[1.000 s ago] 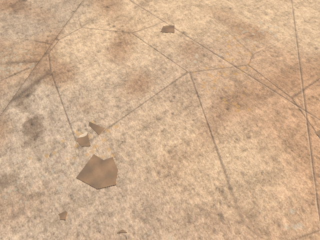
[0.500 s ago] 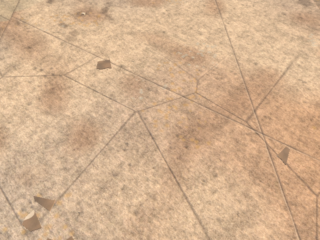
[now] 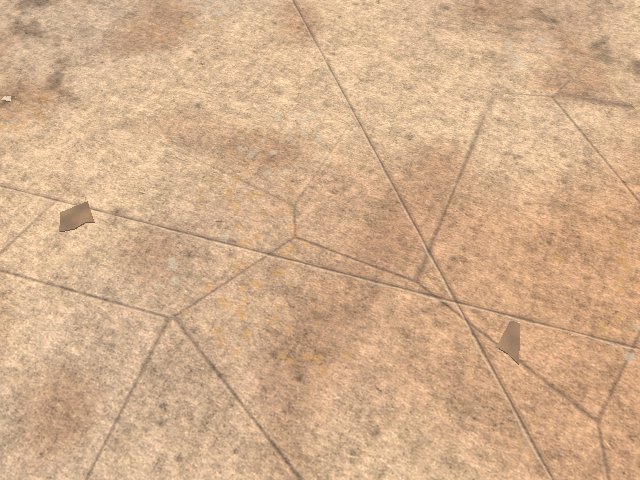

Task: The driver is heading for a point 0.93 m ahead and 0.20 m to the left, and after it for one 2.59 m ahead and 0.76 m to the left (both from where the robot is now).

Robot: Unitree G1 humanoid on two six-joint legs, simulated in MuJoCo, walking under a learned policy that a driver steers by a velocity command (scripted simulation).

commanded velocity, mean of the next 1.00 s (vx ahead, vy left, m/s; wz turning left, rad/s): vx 0.50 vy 0.00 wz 0.21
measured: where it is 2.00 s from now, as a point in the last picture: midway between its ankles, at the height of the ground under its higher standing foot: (229, 232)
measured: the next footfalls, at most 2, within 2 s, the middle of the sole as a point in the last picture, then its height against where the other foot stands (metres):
left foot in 0.28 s outside the picture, level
right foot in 0.76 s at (388, 405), level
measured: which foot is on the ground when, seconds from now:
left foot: up 0.00-0.26, down 0.28-0.76, up 0.78-1.00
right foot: down 0.00-0.30, up 0.32-0.74, down 0.76-1.00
